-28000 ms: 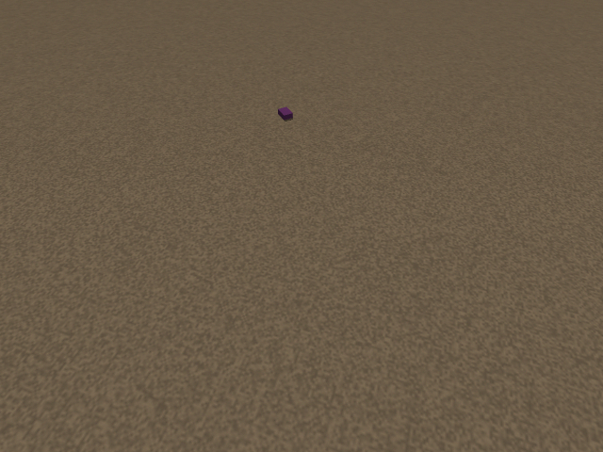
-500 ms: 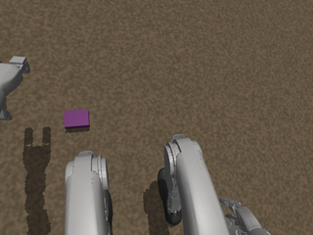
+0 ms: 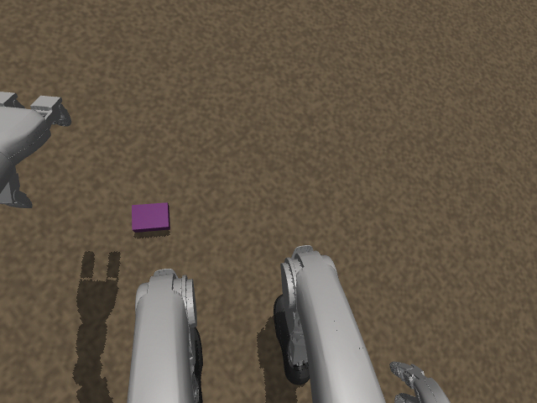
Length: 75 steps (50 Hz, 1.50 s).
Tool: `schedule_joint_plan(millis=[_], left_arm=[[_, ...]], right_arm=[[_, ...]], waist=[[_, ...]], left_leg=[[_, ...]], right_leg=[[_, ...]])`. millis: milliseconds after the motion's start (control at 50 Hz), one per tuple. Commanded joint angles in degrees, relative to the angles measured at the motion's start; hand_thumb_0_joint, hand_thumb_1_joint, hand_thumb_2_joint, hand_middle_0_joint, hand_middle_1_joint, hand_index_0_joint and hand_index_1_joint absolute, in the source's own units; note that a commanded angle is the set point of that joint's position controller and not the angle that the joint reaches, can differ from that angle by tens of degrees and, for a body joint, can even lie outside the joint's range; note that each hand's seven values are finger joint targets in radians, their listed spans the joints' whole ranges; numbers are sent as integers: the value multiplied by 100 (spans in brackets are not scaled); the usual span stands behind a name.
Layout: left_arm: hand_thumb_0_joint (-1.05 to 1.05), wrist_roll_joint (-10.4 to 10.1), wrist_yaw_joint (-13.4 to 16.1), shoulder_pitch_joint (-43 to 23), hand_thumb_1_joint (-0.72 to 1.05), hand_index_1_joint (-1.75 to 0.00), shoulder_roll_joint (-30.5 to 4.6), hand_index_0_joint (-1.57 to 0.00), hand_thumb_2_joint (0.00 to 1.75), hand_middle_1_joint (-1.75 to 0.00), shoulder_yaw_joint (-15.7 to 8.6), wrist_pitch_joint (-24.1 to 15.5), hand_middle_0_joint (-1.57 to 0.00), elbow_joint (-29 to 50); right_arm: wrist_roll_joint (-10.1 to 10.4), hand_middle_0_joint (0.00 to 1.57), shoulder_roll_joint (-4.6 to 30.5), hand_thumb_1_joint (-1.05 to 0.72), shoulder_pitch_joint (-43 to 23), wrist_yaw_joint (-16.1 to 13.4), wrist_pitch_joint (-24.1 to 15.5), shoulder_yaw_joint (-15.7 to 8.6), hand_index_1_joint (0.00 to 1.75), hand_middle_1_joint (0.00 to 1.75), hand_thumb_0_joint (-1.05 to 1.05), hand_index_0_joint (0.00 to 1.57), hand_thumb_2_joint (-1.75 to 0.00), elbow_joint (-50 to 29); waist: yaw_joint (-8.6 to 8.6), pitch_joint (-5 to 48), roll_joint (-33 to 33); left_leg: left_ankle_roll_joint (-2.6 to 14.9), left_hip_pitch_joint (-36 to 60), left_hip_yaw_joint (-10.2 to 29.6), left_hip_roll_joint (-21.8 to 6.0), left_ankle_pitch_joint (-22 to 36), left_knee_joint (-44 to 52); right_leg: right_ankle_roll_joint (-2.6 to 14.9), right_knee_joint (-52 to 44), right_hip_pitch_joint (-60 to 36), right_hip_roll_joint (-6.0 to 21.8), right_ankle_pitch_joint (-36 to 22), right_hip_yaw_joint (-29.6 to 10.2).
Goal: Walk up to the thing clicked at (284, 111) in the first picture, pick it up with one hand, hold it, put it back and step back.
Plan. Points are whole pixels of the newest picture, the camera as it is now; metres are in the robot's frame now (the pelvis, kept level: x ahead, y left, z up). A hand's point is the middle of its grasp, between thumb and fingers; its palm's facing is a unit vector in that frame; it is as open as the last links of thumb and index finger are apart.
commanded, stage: go down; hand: left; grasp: from above
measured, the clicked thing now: (151, 217) +0.48 +0.18 -0.43
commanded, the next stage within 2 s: approach in 1.64 s
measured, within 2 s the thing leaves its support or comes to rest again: neither
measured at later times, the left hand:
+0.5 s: hand out of the picture +0.47 +0.30 -0.02, palm faces -0.42 +0.04 -0.91, open 14.3 cm
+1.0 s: hand out of the picture +0.47 +0.30 +0.01, palm faces -0.46 +0.04 -0.89, open 14.2 cm
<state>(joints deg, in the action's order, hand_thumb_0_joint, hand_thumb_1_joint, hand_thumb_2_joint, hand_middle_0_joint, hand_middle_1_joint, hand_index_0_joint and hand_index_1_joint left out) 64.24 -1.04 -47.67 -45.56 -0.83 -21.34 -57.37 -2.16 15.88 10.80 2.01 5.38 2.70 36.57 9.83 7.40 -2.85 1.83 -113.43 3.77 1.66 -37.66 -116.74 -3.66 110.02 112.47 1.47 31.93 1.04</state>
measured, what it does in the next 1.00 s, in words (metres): rises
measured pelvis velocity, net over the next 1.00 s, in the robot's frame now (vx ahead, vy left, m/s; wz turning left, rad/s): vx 0.02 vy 0.00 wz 0.00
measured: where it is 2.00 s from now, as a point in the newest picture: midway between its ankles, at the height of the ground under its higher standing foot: (242, 370)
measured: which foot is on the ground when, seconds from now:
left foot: down 0.00-1.00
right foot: down 0.00-1.00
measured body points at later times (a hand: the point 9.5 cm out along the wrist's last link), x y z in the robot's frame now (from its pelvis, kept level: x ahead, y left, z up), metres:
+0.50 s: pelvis +0.01 +0.00 +0.04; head +0.19 +0.05 +0.45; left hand +0.49 +0.29 +0.03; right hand +0.08 -0.28 -0.07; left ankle +0.08 +0.10 -0.41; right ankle +0.12 -0.15 -0.41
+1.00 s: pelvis +0.02 +0.00 +0.07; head +0.20 +0.05 +0.48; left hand +0.49 +0.29 +0.06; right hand +0.06 -0.27 -0.04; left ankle +0.08 +0.10 -0.41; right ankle +0.12 -0.15 -0.41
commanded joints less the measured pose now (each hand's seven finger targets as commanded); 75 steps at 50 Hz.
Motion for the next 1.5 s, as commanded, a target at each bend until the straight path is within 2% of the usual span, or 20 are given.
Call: schedule_joint_plan(millis=[0,20,80,160,360,440,520,580,600,640,700,740,780,820,1040,1160,1260,1280,1320,1480], left_arm=[[0,-471,-67,-1852,-50,-101,-2003,-5,97,-101,-763,-191,-5,1134],[0,-433,-63,-1833,-52,-101,-2174,-4,98,-101,-885,-279,-5,1082],[0,-295,13,-1545,-55,-101,-2128,-2,101,-99,-933,-538,-4,792],[0,-125,141,-1410,-56,-99,-1938,-2,102,-97,-825,-732,-5,607],[0,-94,432,-1990,-54,-99,-1874,-4,99,-98,-726,-750,-5,816],[0,83,592,-2067,-55,-99,-1834,-4,100,-98,-664,-648,-5,678],[0,249,736,-2110,-55,-99,-1797,-4,100,-98,-586,-432,-6,441],[0,203,729,-2069,-55,-99,-1696,-5,99,-98,-562,-248,-6,341],[0,189,709,-2133,-55,-100,-1559,-5,99,-99,-471,-202,-6,357],[0,220,662,-2124,-54,-101,-1722,-6,98,-101,-538,-147,-7,469],[0,102,539,-1908,-56,-103,-1717,-4,99,-102,-568,-128,-6,412],[0,47,474,-1895,-55,-103,-1688,-5,98,-102,-566,-161,-6,474],[0,16,450,-1795,-56,-103,-1688,-5,98,-102,-564,-210,-6,401],[0,22,441,-1640,-55,-103,-1749,-6,97,-102,-631,-258,-7,367],[0,94,560,-1736,-55,-101,-1798,-6,96,-101,-723,-515,-6,589],[0,205,702,-1834,-54,-99,-1619,-7,96,-99,-586,-454,-7,460],[0,258,757,-1971,-53,-100,-1620,-8,95,-100,-521,-315,-7,444],[0,192,761,-1830,-53,-101,-1737,-7,95,-102,-643,-289,-7,341],[0,180,744,-1885,-51,-99,-1563,-9,93,-100,-519,-243,-8,378],[0,170,674,-1590,-52,-102,-1579,-9,93,-103,-523,-186,-8,246]], right_arm=[[34,20,1198,-90,954,-203,-78,-466,30,30,0,20,-90,-272],[31,20,1192,-90,938,-229,-76,-435,30,30,0,20,-90,-233],[1,20,1134,-90,876,-233,-74,-405,30,30,0,20,-90,-194],[-10,20,1102,-90,885,-203,-81,-407,30,30,0,20,-90,-196],[-39,20,1144,-90,992,-168,-153,-509,30,30,0,20,-90,-27],[-48,20,1154,-90,959,-160,-162,-517,30,30,0,20,-90,47],[-12,20,1185,-91,883,-153,-150,-516,30,30,0,20,-90,54],[17,20,1204,-91,813,-147,-150,-548,30,30,0,20,-90,47],[18,20,1174,-91,834,-152,-155,-529,30,30,0,20,-90,61],[38,20,1173,-91,892,-167,-155,-541,30,30,0,20,-90,70],[51,20,1141,-91,904,-173,-177,-522,30,30,0,20,-90,62],[60,20,1099,-91,925,-191,-180,-521,30,30,0,20,-90,35],[70,20,1069,-92,901,-208,-191,-493,30,30,0,20,-90,28],[75,20,1068,-92,896,-220,-199,-495,30,30,0,20,-90,17],[-3,20,1059,-92,1019,-172,-215,-537,30,30,0,20,-90,61],[7,20,1086,-91,971,-144,-202,-574,30,30,0,20,-90,81],[16,20,1065,-92,1018,-132,-184,-561,30,30,0,20,-90,96],[30,20,1075,-92,980,-139,-187,-579,30,30,0,20,-91,105],[31,20,1052,-92,962,-145,-183,-562,30,30,0,20,-90,95],[77,20,1000,-92,932,-188,-195,-528,30,30,0,20,-91,51]], waist=[[72,3877,-686],[38,3769,-784],[-51,3487,-1071],[-37,3370,-1069],[134,3618,-1070],[93,3659,-1252],[89,3433,-1402],[88,3317,-1326],[163,3283,-1342],[108,3572,-1290],[91,3579,-1196],[87,3611,-1086],[84,3312,-1079],[-1,3304,-1020],[9,3628,-1192],[49,3343,-1331],[108,3593,-1193],[23,3524,-1055],[77,3407,-1161],[18,3285,-977]], left_leg=[[102,2618,-73,20,708,1783],[72,2647,-64,32,784,1821],[14,2765,-64,26,812,1958],[22,2879,-108,4,753,2104],[8,3342,-8,-38,788,2285],[-37,3625,49,-56,866,2442],[-81,3718,179,-87,520,2776],[-90,3839,297,-119,369,2990],[-90,3827,303,-127,380,3002],[-60,3874,183,-96,557,2919],[-70,3939,228,-99,848,2914],[-51,3967,172,-95,936,2891],[-36,3727,109,-75,731,2955],[-39,3728,100,-75,719,2986],[-70,4181,23,-78,1579,2823],[-128,4363,206,-142,1037,3184],[-65,4286,14,-81,1177,3053],[-66,4291,70,-92,1090,3122],[-89,4351,114,-117,1010,3214],[-40,4121,-24,-78,943,3201]], right_leg=[[505,-1301,-2590,-165,-603,239],[530,-1316,-2514,-148,-627,224],[566,-1305,-2321,-165,-614,220],[563,-1449,-2399,-201,-576,258],[542,-1702,-2565,-199,-602,304],[560,-1724,-2487,-192,-611,317],[554,-1794,-2437,-201,-426,385],[523,-1899,-2472,-203,-367,415],[523,-1921,-2448,-207,-380,417],[535,-2029,-2663,-219,-464,378],[553,-2043,-2786,-228,-611,367],[557,-2119,-2903,-223,-663,341],[554,-2201,-2951,-225,-557,314],[560,-2222,-2977,-224,-534,307],[595,-2243,-3031,-229,-973,258],[579,-2304,-2871,-232,-617,336],[577,-2498,-3205,-260,-720,282],[566,-2528,-3223,-242,-658,292],[571,-2543,-3160,-249,-604,299],[568,-2700,-3418,-276,-619,250]])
